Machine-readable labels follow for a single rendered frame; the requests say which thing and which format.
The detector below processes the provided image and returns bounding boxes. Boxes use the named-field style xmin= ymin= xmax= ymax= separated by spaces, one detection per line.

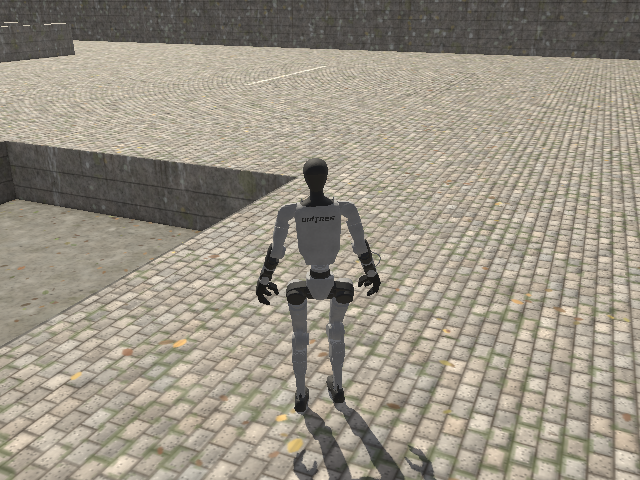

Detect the left robot thigh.
xmin=286 ymin=279 xmax=309 ymax=350

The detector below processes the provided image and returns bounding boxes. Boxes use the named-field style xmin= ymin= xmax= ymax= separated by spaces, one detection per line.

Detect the robot thigh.
xmin=286 ymin=279 xmax=309 ymax=350
xmin=326 ymin=278 xmax=354 ymax=340

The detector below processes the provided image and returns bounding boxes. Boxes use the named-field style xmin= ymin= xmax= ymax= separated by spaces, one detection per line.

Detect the robot right forearm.
xmin=358 ymin=239 xmax=377 ymax=277

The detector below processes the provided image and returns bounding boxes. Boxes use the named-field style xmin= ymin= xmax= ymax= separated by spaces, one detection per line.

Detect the left robot hand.
xmin=256 ymin=280 xmax=279 ymax=305

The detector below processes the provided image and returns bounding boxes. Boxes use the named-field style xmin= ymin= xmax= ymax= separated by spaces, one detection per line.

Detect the robot left upper arm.
xmin=270 ymin=203 xmax=297 ymax=259

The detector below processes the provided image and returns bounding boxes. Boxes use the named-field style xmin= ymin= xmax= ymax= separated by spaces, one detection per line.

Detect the robot left forearm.
xmin=258 ymin=243 xmax=279 ymax=285

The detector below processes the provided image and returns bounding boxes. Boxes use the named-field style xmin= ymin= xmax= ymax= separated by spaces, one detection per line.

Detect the right robot thigh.
xmin=326 ymin=278 xmax=354 ymax=340

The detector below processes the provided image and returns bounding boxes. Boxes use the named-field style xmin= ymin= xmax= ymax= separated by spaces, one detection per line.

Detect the right robot hand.
xmin=358 ymin=273 xmax=381 ymax=296

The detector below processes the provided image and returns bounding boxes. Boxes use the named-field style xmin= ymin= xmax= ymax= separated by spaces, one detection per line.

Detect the robot right upper arm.
xmin=338 ymin=200 xmax=368 ymax=255

